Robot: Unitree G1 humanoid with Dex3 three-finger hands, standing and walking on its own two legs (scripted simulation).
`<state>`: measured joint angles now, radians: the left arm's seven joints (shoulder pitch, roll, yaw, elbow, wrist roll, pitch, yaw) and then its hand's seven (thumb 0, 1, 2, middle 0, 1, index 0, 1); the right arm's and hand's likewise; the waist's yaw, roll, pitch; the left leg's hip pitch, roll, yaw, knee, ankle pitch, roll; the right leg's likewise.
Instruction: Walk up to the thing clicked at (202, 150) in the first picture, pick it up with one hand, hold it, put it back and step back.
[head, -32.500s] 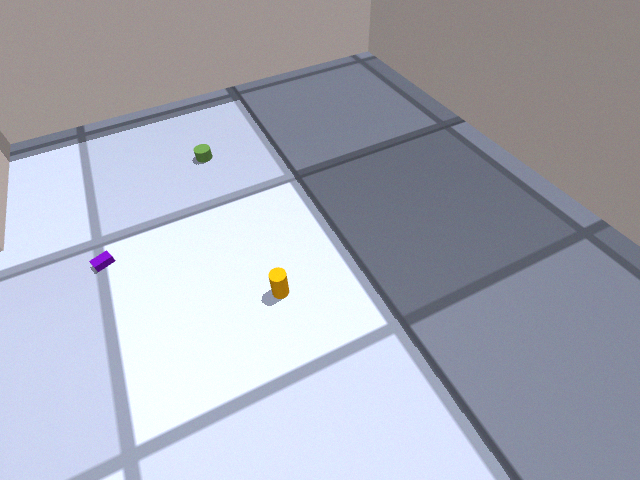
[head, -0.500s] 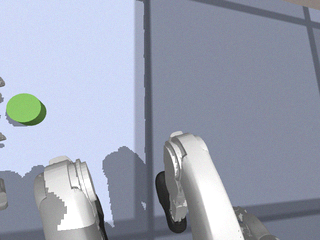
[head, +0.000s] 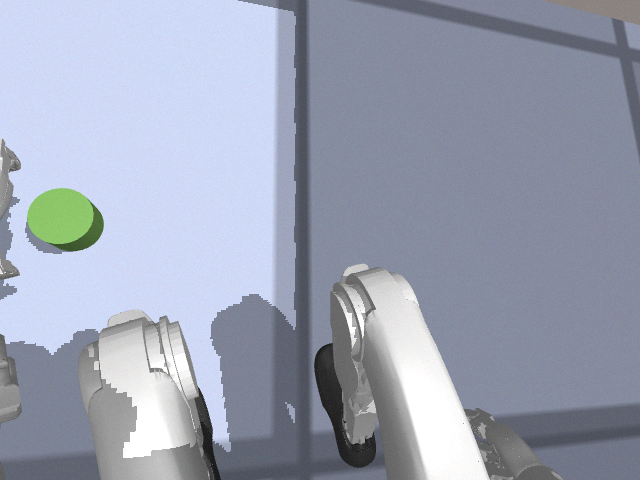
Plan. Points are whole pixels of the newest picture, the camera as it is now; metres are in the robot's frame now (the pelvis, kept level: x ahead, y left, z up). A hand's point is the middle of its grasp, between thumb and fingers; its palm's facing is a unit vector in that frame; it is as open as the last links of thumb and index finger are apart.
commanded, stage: approach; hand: left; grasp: from above
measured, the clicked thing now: (68, 220) +0.48 +0.30 -0.29
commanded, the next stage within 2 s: close in in 0.58 s
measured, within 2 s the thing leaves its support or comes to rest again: neither
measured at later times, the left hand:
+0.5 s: hand (66, 179) +0.50 +0.27 -0.17, palm faces -0.39 -0.07 -0.92, open 14.0 cm
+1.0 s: hand (30, 230) +0.44 +0.32 -0.20, palm faces -0.48 -0.10 -0.87, open 14.2 cm
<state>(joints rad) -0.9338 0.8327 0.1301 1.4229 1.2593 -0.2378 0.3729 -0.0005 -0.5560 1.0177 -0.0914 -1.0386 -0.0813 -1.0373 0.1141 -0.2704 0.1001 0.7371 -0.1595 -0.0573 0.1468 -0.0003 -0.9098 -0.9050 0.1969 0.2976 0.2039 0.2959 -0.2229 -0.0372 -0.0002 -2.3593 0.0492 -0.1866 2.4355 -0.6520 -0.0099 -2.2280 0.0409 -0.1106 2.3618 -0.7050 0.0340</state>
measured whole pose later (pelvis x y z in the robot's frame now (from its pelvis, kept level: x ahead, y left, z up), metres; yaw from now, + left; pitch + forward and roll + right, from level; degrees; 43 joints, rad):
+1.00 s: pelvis +0.00 +0.00 -0.01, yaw -1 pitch +31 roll -10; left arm -0.99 0.84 0.04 1.51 1.26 -0.27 0.41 0.00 -0.55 1.01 -0.08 -1.03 -0.08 -1.03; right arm 0.11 -0.29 0.15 0.72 -0.18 -0.09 0.15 0.00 -0.90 -0.90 0.20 0.30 0.20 0.30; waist -0.25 -0.08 0.04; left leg -2.37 0.04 -0.21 2.47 -0.65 -0.02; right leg -2.23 0.04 -0.13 2.38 -0.70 0.03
